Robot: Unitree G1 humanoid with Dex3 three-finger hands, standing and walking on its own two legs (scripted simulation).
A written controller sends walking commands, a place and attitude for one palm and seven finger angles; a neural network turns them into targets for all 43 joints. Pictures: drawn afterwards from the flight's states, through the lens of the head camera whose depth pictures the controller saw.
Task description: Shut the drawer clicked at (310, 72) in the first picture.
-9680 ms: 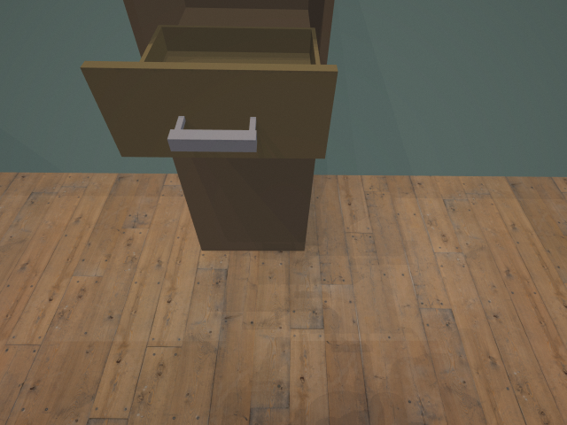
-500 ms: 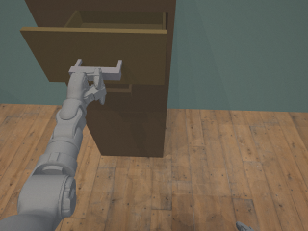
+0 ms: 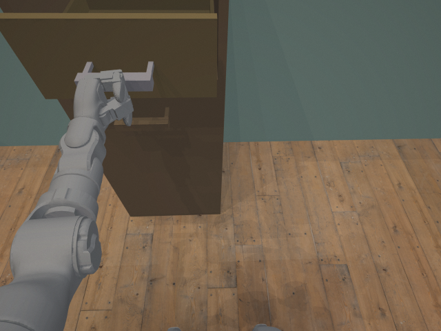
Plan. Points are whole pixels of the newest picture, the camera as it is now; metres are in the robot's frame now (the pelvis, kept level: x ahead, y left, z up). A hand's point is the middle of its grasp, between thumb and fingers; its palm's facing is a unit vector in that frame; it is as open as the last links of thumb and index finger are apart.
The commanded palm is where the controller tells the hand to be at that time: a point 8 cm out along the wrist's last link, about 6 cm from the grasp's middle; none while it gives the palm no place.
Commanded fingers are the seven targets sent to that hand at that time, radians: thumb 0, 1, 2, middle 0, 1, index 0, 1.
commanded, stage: push the drawer shut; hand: left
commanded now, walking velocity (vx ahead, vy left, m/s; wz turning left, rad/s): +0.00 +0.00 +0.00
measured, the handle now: (117, 74) +0.57 +0.18 +0.14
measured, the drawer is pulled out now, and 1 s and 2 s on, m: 0.07 0.00 0.00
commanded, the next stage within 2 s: pull the fist back off the drawer in 0.84 s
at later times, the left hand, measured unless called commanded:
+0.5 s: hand (133, 82) +0.54 +0.14 +0.14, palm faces +0.00 -1.00 -0.02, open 3.1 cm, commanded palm +0.55 +0.19 +0.14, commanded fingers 0.00 0.90 0.90 -1.40 -1.60 -1.40 -1.60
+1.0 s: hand (128, 76) +0.56 +0.16 +0.14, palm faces -0.01 -1.00 -0.02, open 2.9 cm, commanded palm +0.59 +0.19 +0.14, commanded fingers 0.00 0.90 0.90 -1.40 -1.60 -1.40 -1.60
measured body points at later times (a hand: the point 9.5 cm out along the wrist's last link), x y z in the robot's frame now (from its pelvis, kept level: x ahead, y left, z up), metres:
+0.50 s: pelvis +0.00 +0.01 -0.01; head +0.10 +0.01 +0.43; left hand +0.53 +0.20 +0.14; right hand -0.03 -0.26 -0.12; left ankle +0.02 +0.12 -0.72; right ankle +0.01 -0.12 -0.72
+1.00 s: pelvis +0.00 +0.02 -0.01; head +0.12 +0.03 +0.42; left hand +0.56 +0.21 +0.14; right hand -0.06 -0.25 -0.11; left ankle +0.02 +0.12 -0.72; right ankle +0.02 -0.12 -0.72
